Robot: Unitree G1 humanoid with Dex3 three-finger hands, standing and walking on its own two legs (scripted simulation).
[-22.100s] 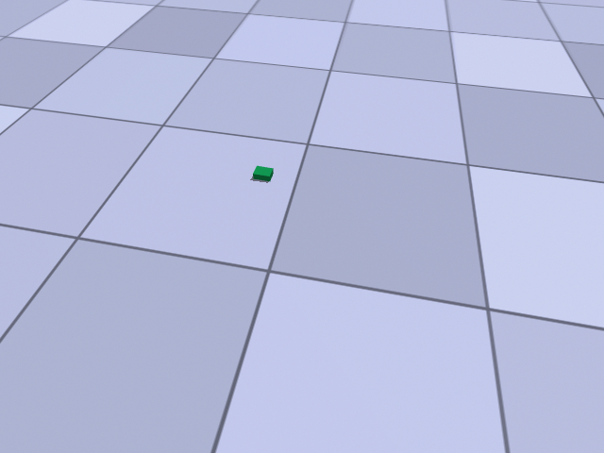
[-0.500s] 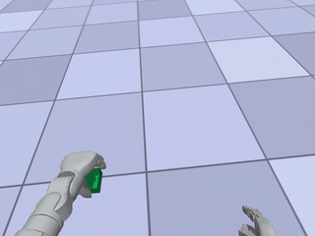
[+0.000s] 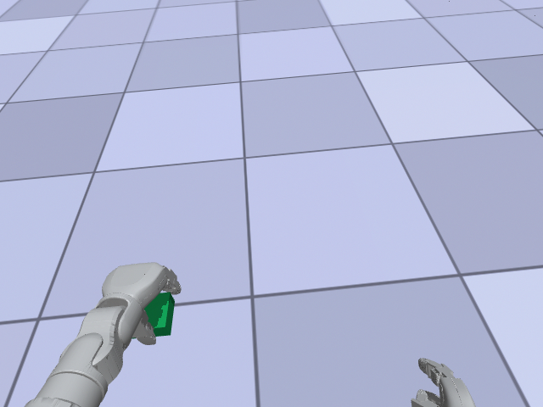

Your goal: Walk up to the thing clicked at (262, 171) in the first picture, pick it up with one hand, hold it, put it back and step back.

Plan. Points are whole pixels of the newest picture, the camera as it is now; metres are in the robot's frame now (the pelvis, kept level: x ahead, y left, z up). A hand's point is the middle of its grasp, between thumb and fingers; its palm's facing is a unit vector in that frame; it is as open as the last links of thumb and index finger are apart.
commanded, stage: hold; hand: left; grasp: from above
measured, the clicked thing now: (145, 315) +0.29 +0.24 -0.07
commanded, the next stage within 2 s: crouch in 0.14 s
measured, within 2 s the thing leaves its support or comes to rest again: neither
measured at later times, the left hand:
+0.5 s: hand (150, 324) +0.27 +0.22 -0.06, palm faces -0.46 -0.05 -0.89, open 8.9 cm
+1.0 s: hand (176, 349) +0.31 +0.25 -0.30, palm faces -0.42 +0.02 -0.91, open 8.9 cm
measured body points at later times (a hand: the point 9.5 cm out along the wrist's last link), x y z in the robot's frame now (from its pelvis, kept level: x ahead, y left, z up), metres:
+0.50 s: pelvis -0.01 +0.00 +0.00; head +0.01 -0.02 +0.45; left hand +0.29 +0.22 -0.01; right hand +0.15 -0.25 -0.12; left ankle +0.01 +0.12 -0.74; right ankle +0.01 -0.14 -0.74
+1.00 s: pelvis -0.05 +0.01 -0.18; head +0.09 +0.02 +0.25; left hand +0.32 +0.24 -0.25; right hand +0.02 -0.28 -0.31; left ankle +0.01 +0.12 -0.74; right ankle +0.01 -0.14 -0.74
